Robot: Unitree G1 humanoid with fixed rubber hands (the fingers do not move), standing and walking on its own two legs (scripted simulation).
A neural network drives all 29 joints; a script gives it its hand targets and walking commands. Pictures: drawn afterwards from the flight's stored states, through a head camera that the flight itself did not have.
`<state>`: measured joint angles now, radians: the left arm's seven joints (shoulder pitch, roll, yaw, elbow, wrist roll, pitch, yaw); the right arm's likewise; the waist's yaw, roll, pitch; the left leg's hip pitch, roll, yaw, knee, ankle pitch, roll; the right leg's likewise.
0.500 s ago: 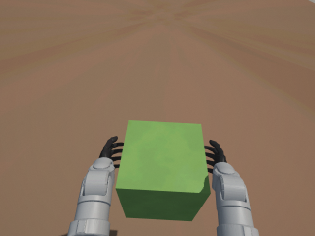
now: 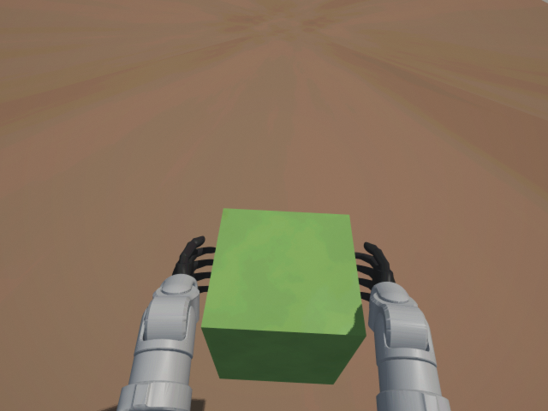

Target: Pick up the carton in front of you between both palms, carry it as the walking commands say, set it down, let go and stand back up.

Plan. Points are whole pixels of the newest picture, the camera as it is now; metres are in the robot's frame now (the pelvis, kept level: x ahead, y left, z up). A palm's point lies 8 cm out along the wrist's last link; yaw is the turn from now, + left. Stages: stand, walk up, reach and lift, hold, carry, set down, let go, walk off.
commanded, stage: carry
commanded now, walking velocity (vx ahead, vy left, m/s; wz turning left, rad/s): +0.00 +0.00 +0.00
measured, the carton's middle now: (281, 300) +0.31 +0.00 -0.05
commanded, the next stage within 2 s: hold in 0.20 s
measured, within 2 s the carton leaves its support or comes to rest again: neither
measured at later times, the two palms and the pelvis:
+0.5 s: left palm (214, 275) +0.30 +0.11 +0.05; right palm (416, 319) +0.24 -0.19 +0.05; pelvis -0.01 +0.02 +0.01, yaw -11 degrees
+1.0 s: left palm (196, 261) +0.32 +0.14 +0.05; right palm (393, 305) +0.26 -0.16 +0.06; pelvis +0.01 +0.06 +0.01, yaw -13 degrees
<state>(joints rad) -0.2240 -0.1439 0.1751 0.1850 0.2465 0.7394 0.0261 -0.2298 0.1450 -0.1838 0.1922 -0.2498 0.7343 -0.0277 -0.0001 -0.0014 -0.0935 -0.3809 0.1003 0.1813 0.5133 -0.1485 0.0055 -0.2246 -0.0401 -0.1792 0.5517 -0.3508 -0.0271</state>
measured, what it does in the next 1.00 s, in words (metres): shifts its weight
